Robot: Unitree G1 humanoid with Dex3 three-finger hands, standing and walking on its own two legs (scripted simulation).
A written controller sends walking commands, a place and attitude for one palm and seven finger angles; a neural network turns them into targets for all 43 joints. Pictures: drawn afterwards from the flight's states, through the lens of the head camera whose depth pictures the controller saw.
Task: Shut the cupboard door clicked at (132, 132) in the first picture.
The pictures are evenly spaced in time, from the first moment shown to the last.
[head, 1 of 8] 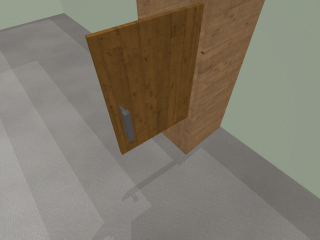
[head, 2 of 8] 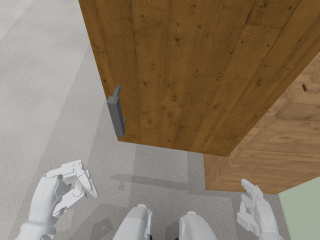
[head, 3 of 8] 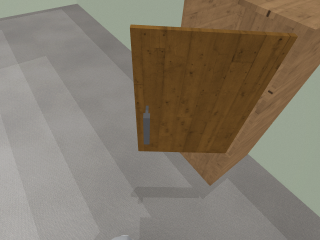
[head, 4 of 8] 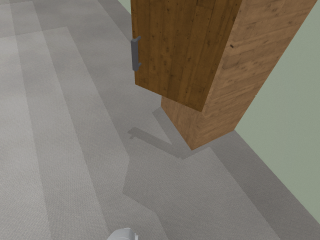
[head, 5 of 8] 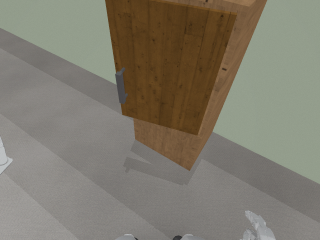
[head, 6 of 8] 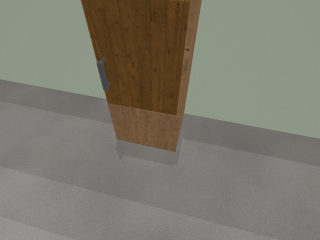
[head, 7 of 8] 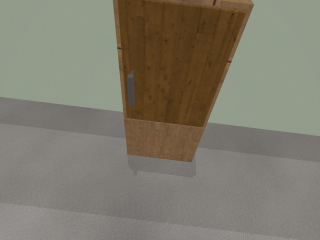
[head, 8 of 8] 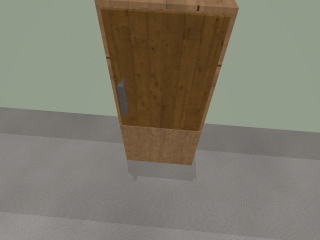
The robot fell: no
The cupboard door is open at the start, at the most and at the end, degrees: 85 85 0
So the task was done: yes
